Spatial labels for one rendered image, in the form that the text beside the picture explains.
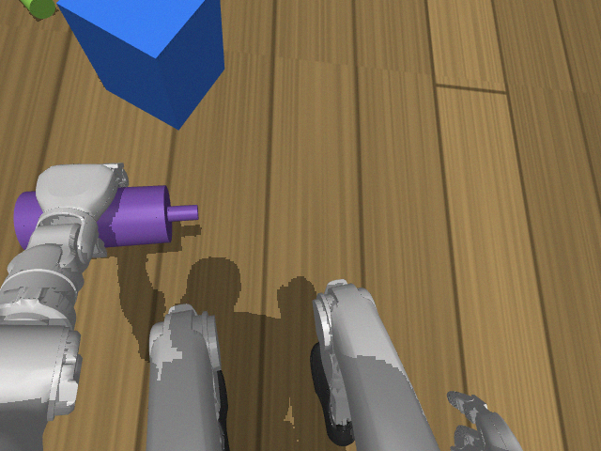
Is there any left robot hand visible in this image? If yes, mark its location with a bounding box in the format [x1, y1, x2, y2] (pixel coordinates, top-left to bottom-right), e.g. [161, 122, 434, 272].
[36, 163, 129, 258]

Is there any right robot hand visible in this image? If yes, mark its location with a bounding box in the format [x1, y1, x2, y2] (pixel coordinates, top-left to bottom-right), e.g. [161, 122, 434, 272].
[447, 391, 523, 451]

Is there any right robot foot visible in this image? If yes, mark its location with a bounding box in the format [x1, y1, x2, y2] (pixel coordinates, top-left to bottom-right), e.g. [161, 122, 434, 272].
[310, 342, 355, 446]

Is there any left robot arm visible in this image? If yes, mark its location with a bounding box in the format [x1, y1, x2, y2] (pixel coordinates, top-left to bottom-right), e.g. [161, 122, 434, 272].
[0, 208, 98, 451]

